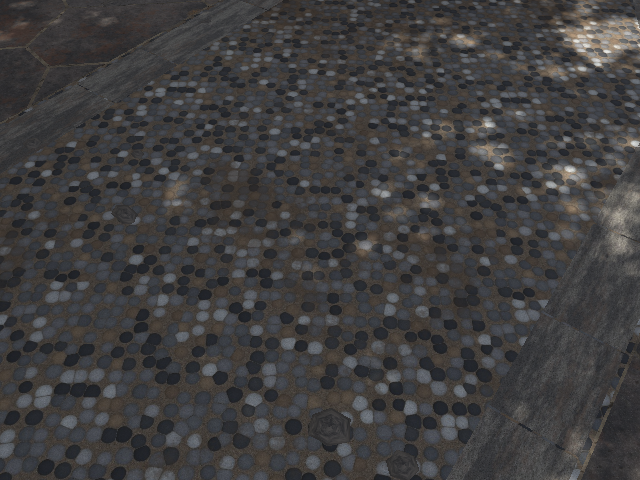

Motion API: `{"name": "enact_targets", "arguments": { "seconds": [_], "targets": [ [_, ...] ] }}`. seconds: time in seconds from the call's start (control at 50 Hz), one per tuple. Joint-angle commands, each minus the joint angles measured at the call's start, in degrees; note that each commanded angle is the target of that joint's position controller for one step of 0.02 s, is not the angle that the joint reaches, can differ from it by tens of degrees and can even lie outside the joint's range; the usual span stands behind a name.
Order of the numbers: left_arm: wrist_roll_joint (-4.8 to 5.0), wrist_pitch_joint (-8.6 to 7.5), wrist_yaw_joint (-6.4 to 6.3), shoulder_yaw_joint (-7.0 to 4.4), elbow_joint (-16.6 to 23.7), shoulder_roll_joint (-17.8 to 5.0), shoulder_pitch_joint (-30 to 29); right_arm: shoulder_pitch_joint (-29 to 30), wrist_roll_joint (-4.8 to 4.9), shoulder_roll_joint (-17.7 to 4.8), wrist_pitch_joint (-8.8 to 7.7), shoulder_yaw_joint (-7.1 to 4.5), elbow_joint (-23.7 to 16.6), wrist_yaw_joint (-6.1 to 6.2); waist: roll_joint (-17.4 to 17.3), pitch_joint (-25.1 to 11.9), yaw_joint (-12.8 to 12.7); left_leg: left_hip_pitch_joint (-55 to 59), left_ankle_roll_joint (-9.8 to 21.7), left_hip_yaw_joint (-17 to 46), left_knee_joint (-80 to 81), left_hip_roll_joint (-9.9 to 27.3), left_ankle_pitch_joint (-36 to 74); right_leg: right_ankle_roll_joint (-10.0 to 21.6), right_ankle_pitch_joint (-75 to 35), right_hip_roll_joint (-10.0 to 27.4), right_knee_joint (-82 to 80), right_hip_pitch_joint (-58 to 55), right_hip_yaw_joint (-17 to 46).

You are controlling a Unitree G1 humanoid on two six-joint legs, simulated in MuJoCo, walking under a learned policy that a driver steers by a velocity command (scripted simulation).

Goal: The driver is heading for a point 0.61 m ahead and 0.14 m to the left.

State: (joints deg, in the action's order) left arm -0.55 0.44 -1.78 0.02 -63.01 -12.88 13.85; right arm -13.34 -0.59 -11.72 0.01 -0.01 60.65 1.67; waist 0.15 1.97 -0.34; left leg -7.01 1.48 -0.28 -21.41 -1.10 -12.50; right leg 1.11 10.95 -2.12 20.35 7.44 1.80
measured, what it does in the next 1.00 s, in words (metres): walks ahead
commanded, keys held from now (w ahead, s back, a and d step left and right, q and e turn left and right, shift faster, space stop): no key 0.40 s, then w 0.60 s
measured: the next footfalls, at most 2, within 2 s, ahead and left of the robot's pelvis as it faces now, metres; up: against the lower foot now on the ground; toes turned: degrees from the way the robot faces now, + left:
left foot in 1.16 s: +0.44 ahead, +0.04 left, +0.00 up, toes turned +5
right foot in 1.66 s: +0.73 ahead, -0.06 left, +0.00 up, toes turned +10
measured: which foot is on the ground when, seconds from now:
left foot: down 0.00-0.70, up 0.72-1.00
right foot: down 0.00-1.00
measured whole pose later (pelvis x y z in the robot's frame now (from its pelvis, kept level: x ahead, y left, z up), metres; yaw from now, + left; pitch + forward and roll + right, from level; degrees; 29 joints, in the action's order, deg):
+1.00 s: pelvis +0.17 -0.04 +0.00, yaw +0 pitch +1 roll +0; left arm -1.0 -5.7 -0.9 -0.1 -65.1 -7.4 30.4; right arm -5.7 -1.7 -12.0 -1.9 -2.4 56.1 -2.0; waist -1.6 0.7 -2.3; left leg -36.4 2.4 -3.9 -50.5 3.1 -8.2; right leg 4.6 16.8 -3.7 10.9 -4.4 -2.5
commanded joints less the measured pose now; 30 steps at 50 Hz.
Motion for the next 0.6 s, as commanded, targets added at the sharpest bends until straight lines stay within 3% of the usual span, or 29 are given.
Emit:
{"name": "enact_targets", "arguments": {
  "seconds": [0.02, 0.4, 0.42, 0.46, 0.5, 0.52, 0.56, 0.6],
  "targets": [
    [0.01, -0.43, -0.26, -0.52, 0.23, -4.86, 1.40, -2.03, 0.02, -5.51, -0.43, -0.72, -0.24, 0.23, -0.52, 1.08, 0.29, -2.01, 1.50, 6.29, 4.45, 6.40, 4.50, 1.21, -5.04, 5.80, -2.97, 1.18, 5.40],
    [0.05, -0.47, -0.75, 0.26, -3.85, -1.56, 4.21, -5.73, 0.03, -2.67, -0.68, 0.13, 3.79, 0.66, -0.41, 1.85, 0.27, -3.08, 1.75, 6.33, 4.08, 5.79, 5.10, 0.81, -5.31, 6.10, -1.86, 1.76, 4.58],
    [-0.02, -0.44, -0.74, 0.35, -4.07, -1.19, 4.76, -6.33, -0.03, -2.55, -0.63, 0.14, 4.00, 0.65, -0.62, 0.64, 0.37, -2.67, 1.89, 6.38, 4.75, 5.37, -0.05, 0.91, -1.48, 5.51, -1.92, 1.46, 4.18],
    [-0.30, -0.20, -0.63, -0.14, -3.55, -1.80, 4.89, -7.09, -0.06, -4.85, -0.07, -0.93, 3.92, 0.60, -2.79, 1.77, 0.68, -4.11, 3.63, 7.92, 5.32, 4.67, -16.73, 1.86, 11.34, 2.31, 2.42, 4.47, 1.61],
    [-1.25, -0.06, -0.02, -0.33, -1.77, -1.24, 2.93, -10.01, -0.22, -6.41, 0.63, -1.97, 3.95, 0.37, -5.99, 6.14, 2.30, -5.25, 7.36, 15.24, 9.24, 8.69, -33.61, 2.66, 20.21, -0.32, 9.85, 13.68, -0.85],
    [-1.85, -0.35, 0.37, 0.00, -0.60, 0.50, 1.79, -12.26, -0.31, -7.08, 0.73, -2.49, 4.48, 0.34, -8.33, 7.55, 3.09, -4.77, 9.85, 20.85, 12.14, 12.94, -38.12, 2.51, 18.36, -0.65, 15.03, 16.72, -3.39],
    [-2.00, -1.51, 1.00, -0.13, 1.51, 0.35, -0.31, -12.85, -0.72, -6.70, 0.25, -2.96, 4.36, 0.22, -7.93, 9.16, 3.17, -5.80, 12.87, 26.25, 15.50, 18.04, -34.84, 2.56, 14.70, 2.48, 22.65, 20.06, -3.67],
    [-1.51, -2.72, 1.70, -0.59, 2.75, -0.41, -0.40, -11.25, -1.05, -7.21, -0.69, -3.44, 3.42, -0.05, -6.04, 7.65, 1.99, -4.09, 12.62, 23.69, 14.81, 17.58, -27.81, 2.77, 16.05, 3.70, 23.11, 20.78, -3.03]
  ]
}}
